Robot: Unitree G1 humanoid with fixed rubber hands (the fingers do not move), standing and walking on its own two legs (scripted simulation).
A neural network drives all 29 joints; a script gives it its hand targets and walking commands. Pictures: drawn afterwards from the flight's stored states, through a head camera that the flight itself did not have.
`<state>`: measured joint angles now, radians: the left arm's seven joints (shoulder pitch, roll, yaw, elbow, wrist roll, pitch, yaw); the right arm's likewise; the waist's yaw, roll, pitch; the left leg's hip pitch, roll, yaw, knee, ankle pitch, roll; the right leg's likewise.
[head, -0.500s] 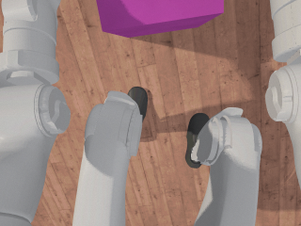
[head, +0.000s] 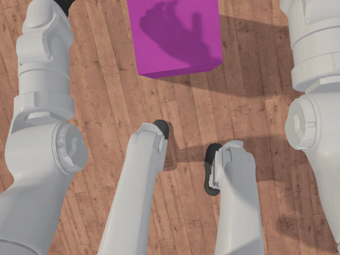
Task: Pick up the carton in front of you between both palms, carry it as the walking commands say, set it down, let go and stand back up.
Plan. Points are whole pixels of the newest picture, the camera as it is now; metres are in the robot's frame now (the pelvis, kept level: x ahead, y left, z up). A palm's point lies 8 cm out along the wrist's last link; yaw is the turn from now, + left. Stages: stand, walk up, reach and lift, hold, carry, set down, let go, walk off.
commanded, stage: set down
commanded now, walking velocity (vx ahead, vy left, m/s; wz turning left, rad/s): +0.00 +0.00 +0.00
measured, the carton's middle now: (176, 38) +0.54 +0.10 -0.38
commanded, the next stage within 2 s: let go in 0.34 s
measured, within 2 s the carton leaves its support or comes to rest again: neither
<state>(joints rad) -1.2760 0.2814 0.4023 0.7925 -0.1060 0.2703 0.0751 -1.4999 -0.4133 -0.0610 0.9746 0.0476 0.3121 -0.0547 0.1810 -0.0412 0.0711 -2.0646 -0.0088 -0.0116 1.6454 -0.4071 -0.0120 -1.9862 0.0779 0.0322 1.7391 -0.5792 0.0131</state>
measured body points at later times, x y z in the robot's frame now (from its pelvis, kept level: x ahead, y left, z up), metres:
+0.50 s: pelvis +0.03 +0.00 +0.14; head +0.34 +0.03 +0.46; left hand +0.50 +0.29 +0.03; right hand +0.60 -0.09 +0.03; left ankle +0.12 +0.12 -0.47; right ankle +0.07 -0.12 -0.47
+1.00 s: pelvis +0.08 +0.03 +0.23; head +0.25 +0.04 +0.65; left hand +0.34 +0.29 +0.14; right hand +0.42 -0.14 +0.13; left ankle +0.12 +0.12 -0.47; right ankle +0.07 -0.12 -0.47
